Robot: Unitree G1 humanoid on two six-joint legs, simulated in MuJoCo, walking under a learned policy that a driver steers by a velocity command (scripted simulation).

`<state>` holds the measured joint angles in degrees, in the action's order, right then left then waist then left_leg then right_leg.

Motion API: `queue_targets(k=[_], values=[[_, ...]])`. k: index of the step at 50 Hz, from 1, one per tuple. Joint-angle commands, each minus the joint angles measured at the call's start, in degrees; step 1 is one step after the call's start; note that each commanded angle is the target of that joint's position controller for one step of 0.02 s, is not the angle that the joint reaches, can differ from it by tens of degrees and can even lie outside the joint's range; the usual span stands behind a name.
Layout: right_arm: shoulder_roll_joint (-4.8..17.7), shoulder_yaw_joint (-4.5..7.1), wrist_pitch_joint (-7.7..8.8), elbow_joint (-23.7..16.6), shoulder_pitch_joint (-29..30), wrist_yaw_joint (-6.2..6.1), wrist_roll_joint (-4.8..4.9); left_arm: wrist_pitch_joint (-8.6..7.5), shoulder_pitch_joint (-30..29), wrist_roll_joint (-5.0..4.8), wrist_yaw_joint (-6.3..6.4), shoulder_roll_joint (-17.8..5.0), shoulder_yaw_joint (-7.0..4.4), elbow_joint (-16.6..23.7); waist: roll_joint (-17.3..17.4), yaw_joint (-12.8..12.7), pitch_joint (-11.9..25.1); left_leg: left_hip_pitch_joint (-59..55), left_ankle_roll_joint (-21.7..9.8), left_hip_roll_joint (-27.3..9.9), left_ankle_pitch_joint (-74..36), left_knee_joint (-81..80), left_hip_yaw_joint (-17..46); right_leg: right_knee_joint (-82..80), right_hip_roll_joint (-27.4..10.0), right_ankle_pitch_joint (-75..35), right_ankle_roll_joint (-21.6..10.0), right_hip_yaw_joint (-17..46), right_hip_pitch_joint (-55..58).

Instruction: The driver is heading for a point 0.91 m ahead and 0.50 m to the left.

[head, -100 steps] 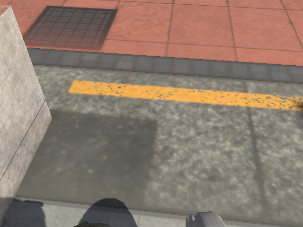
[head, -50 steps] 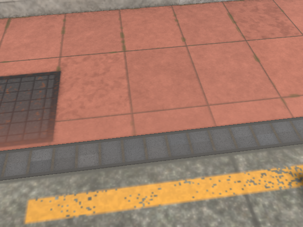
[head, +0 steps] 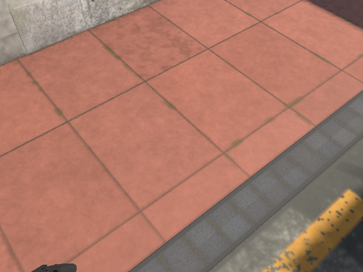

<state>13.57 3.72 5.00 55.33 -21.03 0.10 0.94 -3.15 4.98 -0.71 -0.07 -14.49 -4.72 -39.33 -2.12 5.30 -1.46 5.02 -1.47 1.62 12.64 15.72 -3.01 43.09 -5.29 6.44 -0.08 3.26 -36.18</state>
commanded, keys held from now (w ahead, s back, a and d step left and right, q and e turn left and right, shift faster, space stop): w+q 1.00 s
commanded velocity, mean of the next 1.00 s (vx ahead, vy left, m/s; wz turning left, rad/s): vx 0.50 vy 0.00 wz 0.47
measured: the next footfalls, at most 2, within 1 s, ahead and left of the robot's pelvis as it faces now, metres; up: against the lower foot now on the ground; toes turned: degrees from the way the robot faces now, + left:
right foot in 0.14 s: +0.23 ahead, -0.14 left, +0.00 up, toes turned +4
left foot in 0.66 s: +0.45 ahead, +0.18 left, +0.00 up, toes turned +25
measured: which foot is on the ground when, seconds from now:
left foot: down 0.00-0.14, up 0.16-0.64, down 0.66-1.00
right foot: up 0.00-0.12, down 0.14-0.68, up 0.70-1.00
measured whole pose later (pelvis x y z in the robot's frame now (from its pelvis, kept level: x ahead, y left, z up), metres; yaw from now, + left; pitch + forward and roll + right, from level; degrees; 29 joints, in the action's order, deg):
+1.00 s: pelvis +0.49 +0.11 +0.00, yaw +33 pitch +3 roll +0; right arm 15.2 4.3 2.6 43.7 -18.4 -0.2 1.2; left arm -5.6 2.1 0.4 0.4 -16.2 -3.7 -41.0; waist -1.9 3.8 -1.6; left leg 9.0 -4.9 6.3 13.0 20.2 7.0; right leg 38.7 -4.8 -0.2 3.3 5.6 -38.5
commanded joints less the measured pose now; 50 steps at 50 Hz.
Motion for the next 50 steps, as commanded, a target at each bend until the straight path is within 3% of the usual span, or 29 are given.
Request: queue_targets(k=[1, 4, 5, 6, 7, 8, 9, 10, 12, 14, 18, 21, 24, 28, 30, 31, 32, 33, 34, 35, 36, 37, 38, 39, 40, 43, 46, 50], values=[[10.8, 1.83, 0.67, -3.3, 2.0, -0.18, 0.87, -1.29, -5.8, -0.52, -0.91, -1.5, 0.33, 4.9, 6.4, -1.4, -0.5, 2.7, -10.6, -13.6, -14.9, -5.1, 11.0, -8.5, 3.1, -3.8, 0.6, -2.9, 5.8], [11.7, 1.96, 0.02, -2.7, 2.0, -0.31, 1.48, -1.89, -5.4, -0.82, -1.13, -4.1, -0.42, 5.2, 8.2, -3.6, 0.3, 0.7, -8.9, -15.6, -13.6, -1.0, 13.9, -14.6, 3.8, -2.2, -0.9, -1.9, 11.5], [11.7, 1.9, -0.14, -2.6, 2.5, -0.4, 1.56, -2.0, -2.0, -0.61, -0.89, -5.2, -1.03, 4.1, 8.1, -5.9, 2.0, 2.1, -7.8, -14.8, -16.4, 2.2, 13.2, -16.7, 4.4, -2.6, -1.8, -2.5, 18.1], [10.5, 1.47, -0.13, -2.6, 2.5, -0.4, 1.31, -2.0, 4.7, -0.11, -0.28, -7.5, -2.27, 2.0, 7.2, -8.9, 6.0, 5.0, -6.1, -12.0, -20.8, 9.6, 11.3, -17.1, 4.5, -2.2, -3.3, -2.5, 29.0], [7.5, 0.37, -0.04, -4.2, 4.0, -0.22, 0.42, -2.08, 14.9, 0.96, 0.54, -11.5, -3.6, 0.4, 3.1, -13.5, 13.5, 14.1, -3.5, -8.0, -12.8, 25.4, 8.2, -15.8, -4.2, -2.5, -6.7, 5.6, 44.2], [1.6, -1.35, 0.79, -5.7, -1.9, -0.26, 0.34, -1.47, 18.8, 1.7, 0.67, -16.1, -4.26, -0.4, -12.0, -11.1, 21.1, 32.9, -0.2, -1.0, 16.6, 44.8, 3.8, -20.0, -19.1, 2.7, -14.1, 27.5, 60.2], [6.3, -0.17, 1.13, -4.9, -1.7, -0.29, 1.65, -1.54, 19.5, 1.52, 0.35, -11.4, -3.15, -0.8, -10.5, -12.1, 21.4, 39.0, -0.2, -2.4, 20.9, 54.3, 9.7, -24.4, -19.6, 12.4, -16.1, 35.9, 57.5], [9.2, 0.83, 0.85, -5.8, 1.9, -0.27, 2.06, -1.79, 15.4, 0.78, 0.18, -8.3, -1.99, -0.6, -7.2, -11.0, 12.9, 42.6, -0.7, -4.9, 16.3, 57.2, 9.5, -25.8, -17.5, 13.5, -14.3, 27.7, 51.0], [8.2, 1.18, -0.16, -6.4, 5.3, -0.58, 0.87, -2.27, 8.2, 0.68, -0.35, -4.1, -0.61, -0.7, -4.1, -7.7, 5.2, 39.4, -0.3, -8.2, 7.8, 54.5, 8.4, -29.9, -12.5, 7.8, -11.6, 16.0, 37.8], [6.1, 1.23, -1.57, -6.6, 4.7, -0.34, 0.88, -2.94, 5.5, 1.08, -0.5, -3.1, -0.54, -1.7, -4.7, -5.0, 2.4, 34.9, 0.0, -9.9, 3.6, 51.9, 8.9, -33.5, -10.4, 1.8, -10.2, 8.9, 30.9], [4.6, 1.22, -2.8, -9.0, 8.2, -0.12, 0.59, -3.65, 7.0, 1.57, 0.44, -5.0, -1.33, -4.0, -1.6, -4.5, 0.7, 37.7, 1.3, -9.8, -3.8, 46.5, 9.6, -35.2, -10.3, -8.4, -10.5, 0.0, 29.8], [4.2, 0.84, -2.82, -10.7, 12.4, 0.84, 0.34, -3.45, 7.9, 1.5, 0.96, -6.6, -1.67, -5.2, -1.3, -5.4, -0.5, 37.0, 1.4, -9.2, -12.0, 37.0, 8.3, -35.9, -9.4, -9.3, -9.6, -5.8, 30.0], [3.7, 0.16, -2.82, -13.2, 18.9, 1.97, 0.09, -3.08, 10.1, 1.0, 1.43, -8.4, -2.09, -6.3, -0.3, -7.6, -2.5, 35.7, 0.7, -8.4, -15.9, 29.1, 5.0, -36.2, -9.8, -8.9, -8.7, -9.8, 31.5], [4.2, -0.05, -2.95, -16.6, 24.4, 3.28, 0.27, -1.78, 13.4, -0.1, 1.48, -10.2, -2.66, -8.2, -0.4, -9.1, -3.9, 36.3, -1.6, -7.3, -9.9, 23.1, 1.8, -32.4, -11.8, -13.3, -7.5, -12.7, 39.1], [5.6, 0.58, -3.07, -17.6, 23.4, 3.68, 0.31, -1.01, 12.9, -0.52, 1.6, -11.8, -3.01, -8.3, -2.0, -7.4, -2.0, 31.1, -3.6, -4.3, -3.8, 21.8, -1.5, -26.6, -12.1, -29.5, -6.4, -14.5, 41.1], [6.8, 1.29, -3.2, -17.4, 20.4, 3.65, 0.37, -0.54, 12.6, -0.74, 1.76, -12.9, -3.21, -8.2, -3.3, -5.4, 0.5, 25.9, -4.8, -1.9, -0.6, 21.8, -3.5, -21.1, -11.9, -40.0, -5.7, -15.3, 41.5], [8.9, 2.6, -3.24, -15.8, 13.3, 3.51, 0.61, 0.05, 11.8, -0.94, 1.91, -13.5, -3.24, -8.0, -3.2, -1.2, 4.2, 16.5, -6.5, 1.0, -1.0, 19.1, -4.9, -11.3, -10.6, -46.4, -4.6, -16.8, 40.1], [12.8, 4.75, -3.44, -13.1, 3.4, 2.69, 0.68, 0.12, 12.1, -0.73, 2.18, -12.8, -2.8, -7.7, -1.6, 3.2, 9.4, 0.3, -8.8, 2.4, -4.4, 16.1, -2.9, 2.5, -8.3, -41.1, -2.3, -17.8, 31.9], [19.2, 6.38, -3.89, -11.9, -1.6, 1.36, 0.77, -0.57, 13.9, 1.6, 2.08, -7.2, -1.13, -5.5, 10.7, 1.9, 13.5, -17.8, -14.5, -11.0, -5.1, 14.9, 19.6, 23.3, -2.8, -3.4, 1.1, -17.7, 10.5], [20.9, 5.81, -3.02, -14.2, -0.2, 1.7, 0.31, -3.08, 14.9, 1.03, 1.34, -4.0, 0.54, -2.9, 16.1, -1.4, 22.9, -28.5, -24.5, -21.4, 4.5, 3.9, 50.9, 37.2, 7.5, 28.2, 2.7, -4.2, -5.1], [15.8, 4.39, -2.53, -14.2, -0.9, 1.98, -0.25, -4.82, 7.5, -1.32, 0.56, -8.8, -0.58, -1.6, 8.6, 2.1, 19.9, -27.5, -20.9, -20.1, 4.6, 0.7, 46.3, 39.0, 4.5, 24.4, 1.5, 2.0, -11.6], [13.1, 3.74, -1.98, -14.1, 1.3, 1.84, -0.06, -5.62, 5.2, -1.89, 0.4, -8.7, -0.39, -0.9, 7.4, 1.0, 13.2, -20.4, -18.7, -18.0, 1.2, 1.2, 37.4, 35.8, 2.1, 19.5, 0.1, 1.2, -13.1], [11.3, 3.2, -1.7, -14.9, 5.7, 1.71, 0.22, -5.77, 5.5, -0.58, 0.99, -8.2, -0.41, -1.8, 2.9, -2.0, 9.0, -11.1, -16.5, -15.3, -3.6, 1.2, 30.9, 30.6, -0.5, 15.4, 0.0, 1.2, -9.4], [9.2, 2.53, -1.57, -15.8, 9.1, 1.56, -0.05, -5.26, 6.0, 0.71, 1.39, -9.1, -1.03, -2.3, 3.3, -4.3, 6.7, -3.7, -15.5, -13.3, -9.1, 0.3, 26.3, 26.1, -2.0, 13.1, 0.2, 1.3, -5.0], [8.6, 2.22, -1.48, -16.7, 10.5, 1.34, -0.62, -4.42, 6.9, 0.98, 1.29, -9.2, -1.28, -2.3, 4.3, -5.9, 6.0, 0.8, -15.4, -12.2, -11.6, -1.1, 24.9, 24.3, -2.6, 11.6, 0.6, 1.6, -1.5], [10.1, 2.67, -1.0, -16.7, 9.1, 0.47, -0.34, -2.86, 5.6, 1.58, 1.32, -7.0, -0.88, -1.1, 4.0, -6.6, 4.5, 6.8, -15.8, -10.5, -17.7, -2.9, 21.0, 16.6, -1.7, 7.6, 2.7, 0.2, 0.0], [11.2, 3.04, -1.21, -16.1, 6.4, -0.5, 0.1, -2.78, -1.1, 1.72, 1.08, -5.2, 0.01, 1.0, 5.0, -4.4, 2.7, 9.0, -13.4, -7.6, -16.7, -2.6, 17.5, 3.2, 0.5, -3.6, 3.8, -0.3, 0.6], [11.4, 3.12, -1.8, -15.2, 2.7, -0.85, 0.51, -3.42, -8.2, 0.59, -0.16, -4.9, 0.6, 3.0, 7.1, -1.3, 1.6, 9.7, -11.3, -7.0, -9.2, -1.2, 18.9, -9.6, 4.1, -12.1, 3.5, -0.5, 5.9]])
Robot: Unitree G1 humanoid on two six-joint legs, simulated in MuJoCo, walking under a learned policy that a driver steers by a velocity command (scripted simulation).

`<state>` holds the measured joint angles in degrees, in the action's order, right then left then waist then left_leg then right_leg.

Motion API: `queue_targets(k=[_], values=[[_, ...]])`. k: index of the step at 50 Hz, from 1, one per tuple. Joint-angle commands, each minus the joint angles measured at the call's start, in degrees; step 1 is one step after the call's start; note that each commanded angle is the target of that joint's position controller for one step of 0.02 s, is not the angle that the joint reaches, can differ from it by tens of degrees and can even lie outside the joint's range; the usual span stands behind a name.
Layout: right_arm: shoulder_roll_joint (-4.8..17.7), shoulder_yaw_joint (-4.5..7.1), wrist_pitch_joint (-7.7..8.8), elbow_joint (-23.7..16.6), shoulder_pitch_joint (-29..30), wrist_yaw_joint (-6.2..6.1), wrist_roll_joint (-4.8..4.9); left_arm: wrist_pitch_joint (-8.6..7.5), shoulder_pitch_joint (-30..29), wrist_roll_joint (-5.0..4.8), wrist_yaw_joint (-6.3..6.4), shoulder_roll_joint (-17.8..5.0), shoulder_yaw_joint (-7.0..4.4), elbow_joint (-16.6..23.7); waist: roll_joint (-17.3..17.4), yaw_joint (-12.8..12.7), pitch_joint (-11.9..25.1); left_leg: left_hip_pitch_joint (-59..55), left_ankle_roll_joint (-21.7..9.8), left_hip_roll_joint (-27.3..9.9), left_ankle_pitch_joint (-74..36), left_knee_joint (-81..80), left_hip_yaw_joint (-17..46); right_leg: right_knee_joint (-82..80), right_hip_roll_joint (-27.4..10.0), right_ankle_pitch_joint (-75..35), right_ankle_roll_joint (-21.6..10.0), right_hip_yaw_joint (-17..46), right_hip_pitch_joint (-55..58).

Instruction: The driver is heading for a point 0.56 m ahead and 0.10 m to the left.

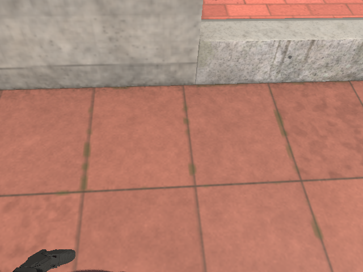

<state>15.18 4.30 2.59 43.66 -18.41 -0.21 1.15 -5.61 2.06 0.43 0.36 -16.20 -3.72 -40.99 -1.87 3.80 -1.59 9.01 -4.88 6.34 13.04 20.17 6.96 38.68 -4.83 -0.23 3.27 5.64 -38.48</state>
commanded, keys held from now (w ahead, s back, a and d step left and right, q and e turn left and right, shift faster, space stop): w+q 0.62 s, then no key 0.38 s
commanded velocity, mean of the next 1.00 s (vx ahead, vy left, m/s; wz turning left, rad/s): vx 0.40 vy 0.00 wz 0.48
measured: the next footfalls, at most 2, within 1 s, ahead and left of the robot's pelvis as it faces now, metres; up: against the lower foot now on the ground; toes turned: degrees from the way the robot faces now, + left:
right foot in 0.14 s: +0.27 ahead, -0.14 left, +0.00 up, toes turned +9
left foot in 0.68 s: +0.47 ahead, +0.19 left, +0.00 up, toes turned +27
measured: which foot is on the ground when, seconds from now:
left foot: down 0.00-0.14, up 0.16-0.66, down 0.68-1.00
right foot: up 0.00-0.12, down 0.14-0.68, up 0.70-1.00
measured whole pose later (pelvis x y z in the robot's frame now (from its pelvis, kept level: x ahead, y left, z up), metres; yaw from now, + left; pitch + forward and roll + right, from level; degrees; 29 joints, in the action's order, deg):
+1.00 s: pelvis +0.46 +0.10 +0.00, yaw +28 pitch +2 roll +1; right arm 14.7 2.7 1.7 41.4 -11.5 0.2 -0.8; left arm -1.6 6.4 0.2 1.2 -17.0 -2.3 -45.0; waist -2.8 1.1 -3.0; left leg 13.4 -4.7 5.0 9.4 21.1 -0.6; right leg 46.2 -5.8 10.4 4.0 2.4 -33.6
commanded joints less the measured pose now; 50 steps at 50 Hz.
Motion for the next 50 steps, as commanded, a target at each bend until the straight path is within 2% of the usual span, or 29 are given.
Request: queue_targets(k=[1, 5, 6, 7, 8, 9, 10, 11, 12, 13, 15, 17, 20, 25, 29, 31, 32, 33, 34, 35, 36, 37, 38, 39, 40, 42, 44, 47, 50], values=[[9.7, 2.54, 0.46, -3.2, -0.8, -0.57, 0.43, -1.16, -6.3, -0.79, -0.88, -3.8, -0.5, 5.2, 7.0, 0.5, 1.6, 4.4, -7.8, -12.4, -8.5, -4.4, 10.5, -6.7, 3.9, -5.0, -0.1, -2.3, 8.4], [9.6, 2.66, -0.24, -3.4, -1.4, -0.99, 0.24, -2.22, -4.2, -1.06, -1.7, -6.5, -1.5, 5.4, 9.1, -1.4, 2.2, -1.1, -6.3, -14.4, -8.2, 2.6, 17.0, -11.1, 4.8, 3.3, -2.6, -1.2, 12.7], [8.9, 2.45, -0.38, -3.8, -0.5, -1.0, 0.19, -2.49, -0.2, -0.99, -1.56, -7.0, -1.99, 4.3, 9.5, -3.8, 3.4, -0.7, -5.3, -13.2, -10.4, 5.6, 17.1, -13.3, 5.2, 3.6, -3.9, -2.3, 18.2], [6.8, 1.69, -0.23, -4.6, 0.1, -0.83, -0.07, -2.77, 5.9, -0.26, -1.21, -8.8, -2.84, 3.2, 8.4, -6.8, 7.8, 1.9, -3.4, -10.1, -12.9, 13.4, 14.8, -13.2, 2.7, 3.6, -6.0, -0.9, 28.8], [3.5, 0.47, -0.04, -5.9, -0.5, -0.7, -1.1, -2.7, 15.0, 0.44, -0.71, -12.2, -3.66, 2.3, 1.2, -10.0, 16.1, 9.9, -1.0, -5.9, -2.5, 30.0, 9.2, -12.2, -7.5, 5.9, -9.4, 9.1, 44.3], [1.9, -0.09, 0.42, -7.4, -8.8, -0.73, 1.05, -1.92, 18.6, 0.84, -1.15, -15.2, -4.36, 0.3, -19.5, -5.8, 21.5, 29.7, 2.2, 0.1, 21.8, 46.8, 3.6, -18.7, -18.8, 20.3, -18.2, 36.4, 59.2], [8.1, 0.95, 0.34, -5.6, -7.7, -0.92, 1.44, -1.61, 16.5, -0.48, -1.31, -9.4, -3.08, 1.7, -11.8, -7.1, 16.3, 36.2, 3.1, -4.7, 19.3, 53.9, 4.8, -21.2, -18.8, 31.9, -17.0, 38.2, 56.1], [10.7, 1.7, -0.01, -6.5, -1.4, -0.84, 0.9, -1.14, 14.2, -0.64, -0.95, -6.4, -2.23, 2.2, -6.2, -8.6, 9.5, 37.6, 3.5, -6.5, 13.6, 55.3, 3.2, -21.8, -16.4, 30.0, -14.6, 28.9, 49.3], [9.8, 1.69, -0.31, -7.1, 1.4, -0.89, 0.28, -0.73, 11.6, -0.06, -0.84, -5.8, -1.74, 2.4, -2.1, -7.5, 5.8, 35.6, 3.9, -8.4, 9.5, 54.4, 1.5, -22.7, -14.1, 22.5, -13.5, 21.9, 42.3], [9.0, 1.82, -0.33, -7.9, 3.2, -0.67, -0.24, -0.49, 10.1, 0.17, -0.75, -4.8, -1.41, 1.9, -1.7, -6.6, 2.9, 34.5, 4.0, -9.9, 7.0, 52.0, 1.4, -23.9, -12.1, 16.6, -13.3, 16.9, 37.4], [6.8, 1.69, -0.84, -8.3, 2.2, -0.05, 0.56, -0.8, 9.3, 0.34, -0.59, -3.9, -1.13, 1.1, -4.5, -4.8, 2.1, 30.9, 4.0, -12.0, 4.8, 49.3, 0.3, -26.6, -9.7, 11.3, -12.8, 9.6, 32.7], [5.2, 1.34, -1.41, -9.2, 3.2, 0.09, 0.53, -1.24, 9.8, -0.12, -0.57, -4.9, -1.48, 0.0, -3.9, -4.6, 1.3, 32.0, 4.5, -12.7, 3.3, 46.9, -0.5, -28.5, -9.8, 7.0, -13.7, 5.2, 31.7], [4.6, 0.94, -1.58, -10.4, 6.1, 0.28, 0.17, -1.17, 10.7, 0.04, -0.33, -7.0, -2.16, -1.4, -2.1, -4.9, 0.9, 34.6, 5.6, -13.4, -2.4, 40.7, -0.7, -29.6, -10.5, 0.5, -14.4, -0.2, 33.4], [3.2, 0.0, -0.75, -12.1, 14.0, 1.99, 0.15, -0.1, 12.4, -0.39, 0.12, -9.0, -2.48, -3.2, -1.3, -7.8, -1.1, 31.3, 4.8, -12.3, -14.0, 25.1, -5.3, -29.4, -9.0, -3.7, -12.2, -9.9, 35.5], [3.5, -0.04, -0.77, -14.5, 18.6, 3.28, 0.41, 1.14, 15.0, -1.51, 0.09, -11.2, -3.07, -4.8, -1.6, -8.6, -3.0, 30.0, 2.5, -10.8, -9.8, 18.2, -8.6, -27.2, -11.2, -9.2, -11.0, -13.1, 41.2], [5.4, 0.91, -1.04, -14.8, 16.6, 3.52, 0.07, 1.8, 14.5, -2.13, 0.35, -13.0, -3.59, -4.8, -3.4, -6.2, -0.8, 24.2, 0.1, -7.6, -3.8, 16.7, -11.6, -20.8, -11.5, -27.3, -9.9, -15.4, 43.4], [6.9, 1.79, -1.18, -14.1, 12.6, 3.42, -0.37, 2.27, 14.2, -2.43, 0.59, -13.7, -3.76, -4.8, -4.1, -3.4, 1.5, 17.9, -1.2, -5.0, -1.6, 15.4, -13.0, -13.5, -10.9, -38.3, -9.3, -16.3, 43.1], [9.3, 3.32, -1.15, -11.7, 3.4, 2.99, -0.58, 2.58, 13.4, -2.67, 0.83, -13.1, -3.39, -4.6, -2.7, 1.8, 6.1, 5.0, -3.2, -2.4, -7.9, 10.0, -13.3, -1.9, -8.8, -40.7, -7.6, -17.6, 39.3], [13.1, 4.75, -1.5, -9.8, -4.6, 1.78, -0.8, 2.2, 14.1, -1.41, 0.92, -10.7, -2.33, -3.8, 2.2, 5.2, 11.3, -12.7, -5.8, -7.5, -20.4, 9.6, -4.8, 14.3, -6.2, -23.9, -4.6, -17.5, 25.9], [19.3, 4.7, -1.0, -11.1, -1.3, 1.03, -1.76, 0.97, 20.5, 1.16, -0.14, -2.6, 0.55, -0.7, 18.4, -3.0, 18.5, -32.0, -17.3, -26.3, -36.1, 9.7, 25.1, 36.5, 4.5, 36.0, -0.6, -13.7, 1.1], [14.7, 3.51, -0.71, -12.5, -3.7, 1.25, -1.62, -0.26, 17.9, -0.55, -0.81, -8.4, -0.18, -2.5, 10.5, 2.3, 29.7, -32.2, -20.1, -29.3, -37.6, 5.4, 31.9, 42.9, 4.4, 38.0, -0.8, -1.5, 1.2], [11.7, 2.38, -0.37, -11.3, -1.2, 1.63, -1.74, -0.23, 12.7, -2.69, -1.0, -10.1, -0.8, -1.4, 7.7, 2.2, 21.9, -26.7, -17.5, -26.9, -44.0, 5.4, 21.0, 42.3, 1.7, 33.6, -1.1, -1.5, -1.8], [9.7, 1.85, -0.12, -10.5, 1.5, 1.67, -0.71, -0.18, 11.0, -2.14, -0.56, -8.9, -0.32, -1.0, 4.3, 0.3, 14.8, -18.6, -14.2, -23.5, -42.5, 4.9, 14.0, 37.1, -0.6, 29.5, -1.3, -2.7, -2.5], [8.2, 1.32, -0.1, -10.5, 4.8, 1.5, -0.42, 0.23, 10.1, -1.04, 0.0, -8.7, -0.42, -1.6, 3.1, -1.5, 10.8, -11.3, -12.2, -21.3, -40.4, 3.2, 10.7, 33.3, -1.9, 26.9, -1.0, -3.0, -0.7], [7.7, 0.97, -0.07, -10.8, 7.0, 1.38, -0.93, 1.11, 10.9, -0.93, 0.21, -9.1, -0.7, -1.8, 3.9, -3.6, 9.1, -4.5, -11.5, -20.0, -40.9, 1.0, 8.3, 31.5, -2.6, 25.2, -0.9, -2.8, 3.8], [8.2, 1.01, 0.39, -10.2, 9.1, 1.25, -1.75, 2.75, 14.0, -0.76, 0.64, -7.4, -0.5, -2.8, 4.5, -6.2, 8.9, 2.4, -11.6, -19.1, -43.4, -1.8, 4.7, 28.0, -2.0, 22.1, 0.0, -3.4, 9.4], [8.1, 0.91, 0.89, -9.0, 9.8, 0.92, -1.87, 3.48, 14.2, -0.19, 1.14, -5.9, -0.17, -3.1, 5.0, -6.9, 8.8, 4.5, -11.3, -17.9, -45.5, -2.6, 1.3, 22.0, -1.4, 18.2, 0.9, -3.6, 10.8], [7.7, 0.64, 0.34, -7.2, 10.3, 0.16, -1.78, 3.77, 10.7, 0.04, 1.11, -4.3, 0.46, -2.7, 6.4, -5.9, 8.8, 4.3, -9.2, -15.6, -42.2, -2.4, -2.4, 11.2, -1.1, 10.6, 1.0, -3.7, 12.8], [7.6, 0.33, -0.31, -5.1, 9.0, 0.0, -2.11, 4.0, 6.9, -0.36, 0.78, -4.6, 0.51, -2.2, 6.8, -4.0, 8.2, 3.1, -8.5, -15.9, -36.2, -2.4, -1.8, 3.5, -0.3, 6.4, 0.8, -3.6, 15.1]])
